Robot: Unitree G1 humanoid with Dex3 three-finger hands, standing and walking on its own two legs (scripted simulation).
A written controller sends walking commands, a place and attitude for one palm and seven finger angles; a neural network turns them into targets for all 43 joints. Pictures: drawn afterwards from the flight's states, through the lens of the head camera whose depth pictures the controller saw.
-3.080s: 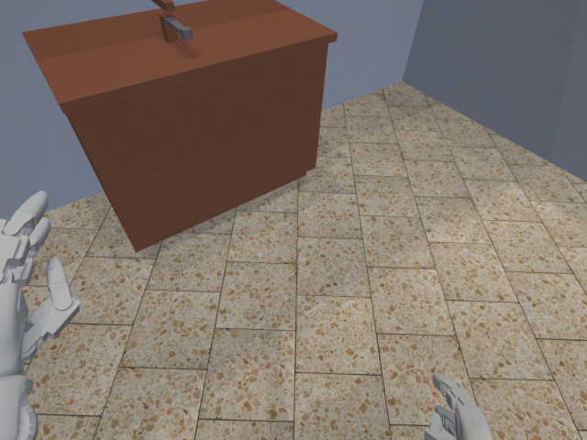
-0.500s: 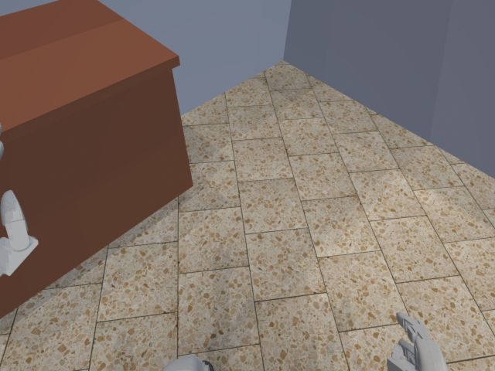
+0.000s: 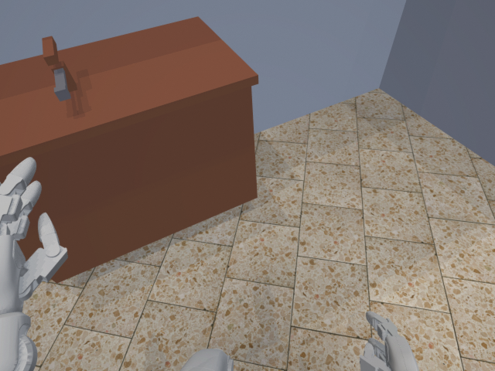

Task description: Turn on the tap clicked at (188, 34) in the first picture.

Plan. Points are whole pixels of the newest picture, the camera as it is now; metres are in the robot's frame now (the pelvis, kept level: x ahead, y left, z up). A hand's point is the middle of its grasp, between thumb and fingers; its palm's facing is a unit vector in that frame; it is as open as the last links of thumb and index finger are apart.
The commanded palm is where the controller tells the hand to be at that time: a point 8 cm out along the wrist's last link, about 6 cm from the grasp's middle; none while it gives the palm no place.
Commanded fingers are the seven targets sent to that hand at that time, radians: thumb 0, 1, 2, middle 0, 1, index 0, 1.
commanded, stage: turn to face it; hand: left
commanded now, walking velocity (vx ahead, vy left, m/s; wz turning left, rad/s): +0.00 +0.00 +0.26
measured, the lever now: (62, 93) +0.72 +0.56 +0.06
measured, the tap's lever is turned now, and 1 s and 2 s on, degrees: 0 0 0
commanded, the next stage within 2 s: take the last steps up to it in 0.06 s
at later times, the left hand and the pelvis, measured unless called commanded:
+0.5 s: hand out of the picture +0.13 +0.26 +0.18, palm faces +0.55 -0.73 -0.42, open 7.4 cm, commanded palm +0.08 +0.29 +0.18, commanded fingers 0.00 0.90 0.90 -0.20 -0.30 -0.20 -0.30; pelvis -0.04 -0.01 +0.00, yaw +9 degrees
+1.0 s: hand out of the picture +0.17 +0.32 +0.17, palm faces +0.58 -0.73 -0.37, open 7.4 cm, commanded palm +0.10 +0.34 +0.18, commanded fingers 0.00 0.90 0.90 -0.20 -0.30 -0.20 -0.30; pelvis -0.01 +0.04 +0.00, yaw +11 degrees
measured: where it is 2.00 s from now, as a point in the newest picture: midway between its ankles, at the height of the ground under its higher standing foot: outside the picture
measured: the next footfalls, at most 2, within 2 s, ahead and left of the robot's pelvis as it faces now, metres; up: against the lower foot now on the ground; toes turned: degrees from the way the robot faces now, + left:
left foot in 0.22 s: -0.01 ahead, +0.13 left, +0.00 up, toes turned +11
right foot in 0.52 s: +0.02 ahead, -0.11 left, +0.00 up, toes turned +1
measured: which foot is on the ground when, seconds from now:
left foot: up 0.00-0.20, down 0.22-0.52, up 0.54-0.86, down 0.88-1.00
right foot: down 0.00-0.22, up 0.24-0.50, down 0.52-0.88, up 0.90-1.00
